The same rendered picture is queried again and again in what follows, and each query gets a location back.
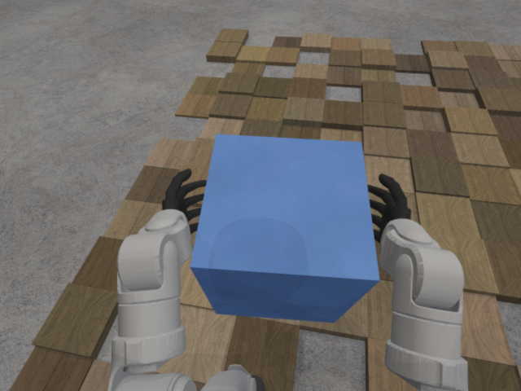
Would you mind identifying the right robot forearm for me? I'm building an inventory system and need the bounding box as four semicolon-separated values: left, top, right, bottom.
379;218;468;391

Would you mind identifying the carton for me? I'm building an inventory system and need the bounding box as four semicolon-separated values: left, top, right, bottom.
190;134;380;323

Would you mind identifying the robot left shin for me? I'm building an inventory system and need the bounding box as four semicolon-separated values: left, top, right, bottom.
228;364;250;375

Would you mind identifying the left robot hand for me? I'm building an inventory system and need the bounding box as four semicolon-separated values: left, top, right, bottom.
162;169;207;234

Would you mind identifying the robot left upper arm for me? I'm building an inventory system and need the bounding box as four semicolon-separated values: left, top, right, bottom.
115;372;197;391

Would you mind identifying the right robot hand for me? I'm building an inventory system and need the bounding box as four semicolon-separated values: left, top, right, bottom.
367;174;411;244

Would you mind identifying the left robot forearm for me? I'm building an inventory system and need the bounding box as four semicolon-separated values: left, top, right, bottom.
108;209;193;391

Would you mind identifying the left robot thigh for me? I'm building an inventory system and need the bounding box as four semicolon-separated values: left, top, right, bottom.
200;370;256;391

